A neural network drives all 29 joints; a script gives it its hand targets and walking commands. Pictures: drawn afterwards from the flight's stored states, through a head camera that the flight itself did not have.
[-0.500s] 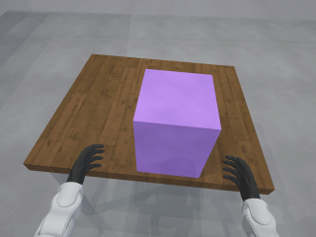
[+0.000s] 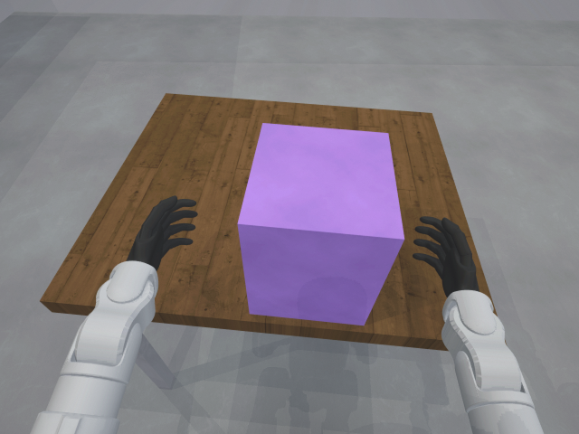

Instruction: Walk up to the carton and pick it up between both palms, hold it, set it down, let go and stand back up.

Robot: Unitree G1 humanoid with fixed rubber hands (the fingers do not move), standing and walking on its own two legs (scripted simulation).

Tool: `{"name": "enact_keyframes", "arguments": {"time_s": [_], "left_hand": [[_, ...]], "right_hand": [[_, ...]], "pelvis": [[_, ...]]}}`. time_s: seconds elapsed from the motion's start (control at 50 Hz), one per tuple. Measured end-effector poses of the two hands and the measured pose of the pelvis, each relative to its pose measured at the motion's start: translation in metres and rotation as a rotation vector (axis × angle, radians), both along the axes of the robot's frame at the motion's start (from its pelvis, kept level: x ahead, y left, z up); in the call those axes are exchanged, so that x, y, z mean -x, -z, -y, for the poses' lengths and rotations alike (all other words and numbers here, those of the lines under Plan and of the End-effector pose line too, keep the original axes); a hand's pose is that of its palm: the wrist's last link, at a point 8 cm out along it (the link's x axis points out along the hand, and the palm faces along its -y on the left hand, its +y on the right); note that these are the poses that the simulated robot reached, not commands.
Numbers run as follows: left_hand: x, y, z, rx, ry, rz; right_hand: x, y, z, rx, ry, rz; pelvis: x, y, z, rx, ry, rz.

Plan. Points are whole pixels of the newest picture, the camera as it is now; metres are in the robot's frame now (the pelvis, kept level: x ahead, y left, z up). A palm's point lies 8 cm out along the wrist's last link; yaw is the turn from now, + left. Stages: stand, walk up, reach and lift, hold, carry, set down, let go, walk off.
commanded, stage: reach and lift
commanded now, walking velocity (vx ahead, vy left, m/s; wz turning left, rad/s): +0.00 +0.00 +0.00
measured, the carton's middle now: (315, 228) +0.41 -0.03 +0.02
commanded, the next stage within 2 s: none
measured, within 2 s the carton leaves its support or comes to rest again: neither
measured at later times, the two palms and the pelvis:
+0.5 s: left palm (151, 191) +0.37 +0.20 +0.14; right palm (462, 211) +0.36 -0.21 +0.13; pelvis -0.01 +0.00 +0.00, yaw +0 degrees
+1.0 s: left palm (165, 132) +0.42 +0.19 +0.19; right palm (461, 150) +0.42 -0.21 +0.19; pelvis -0.01 +0.00 +0.00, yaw +0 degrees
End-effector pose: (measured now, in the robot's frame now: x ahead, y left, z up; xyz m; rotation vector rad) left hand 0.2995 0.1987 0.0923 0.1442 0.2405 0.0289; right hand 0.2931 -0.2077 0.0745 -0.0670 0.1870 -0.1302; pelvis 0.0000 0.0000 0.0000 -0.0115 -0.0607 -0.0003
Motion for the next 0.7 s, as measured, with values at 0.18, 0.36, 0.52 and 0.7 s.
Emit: {"name": "enact_keyframes", "arguments": {"time_s": [0.18, 0.36, 0.52, 0.7], "left_hand": [[-0.023, -0.014, -0.004, 0.019, -0.033, -0.042], [-0.053, -0.042, 0.000, 0.027, -0.044, -0.010], [-0.068, -0.051, -0.004, 0.035, -0.073, -0.024], [-0.088, -0.075, 0.001, 0.069, -0.063, 0.012]], "right_hand": [[-0.024, -0.039, -0.005, 0.005, -0.008, 0.043], [-0.051, -0.046, 0.002, 0.006, 0.003, -0.008], [-0.071, -0.063, 0.003, -0.018, -0.004, 0.023], [-0.092, -0.088, -0.003, -0.011, -0.010, 0.017]], "pelvis": [[0.010, 0.000, 0.000, 0.000, 0.000, 0.012], [0.012, 0.000, 0.000, 0.000, 0.000, -0.004], [0.010, 0.000, 0.000, 0.000, 0.001, -0.020], [0.009, 0.000, 0.000, 0.000, 0.001, -0.036]]}}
